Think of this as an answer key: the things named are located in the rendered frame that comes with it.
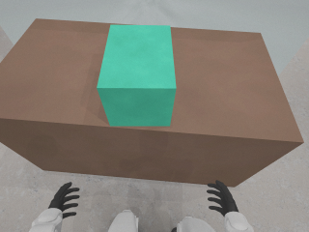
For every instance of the robot thigh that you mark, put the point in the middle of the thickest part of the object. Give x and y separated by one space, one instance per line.
192 224
124 222

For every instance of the robot right hand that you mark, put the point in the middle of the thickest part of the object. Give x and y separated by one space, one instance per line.
226 200

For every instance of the robot right thigh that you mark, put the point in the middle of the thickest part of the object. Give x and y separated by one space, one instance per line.
192 224

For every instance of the pedestal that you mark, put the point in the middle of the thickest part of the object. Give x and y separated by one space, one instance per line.
230 119

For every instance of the robot left thigh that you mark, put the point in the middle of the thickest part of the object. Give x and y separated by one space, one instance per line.
124 222

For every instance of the carton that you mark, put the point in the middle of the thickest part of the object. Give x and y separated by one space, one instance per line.
137 82

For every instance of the right robot forearm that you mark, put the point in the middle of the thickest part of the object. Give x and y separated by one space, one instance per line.
236 222

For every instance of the left robot forearm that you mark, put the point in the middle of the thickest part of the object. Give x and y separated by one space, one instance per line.
50 220

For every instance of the robot left hand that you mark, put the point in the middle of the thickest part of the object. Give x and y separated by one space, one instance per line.
60 199

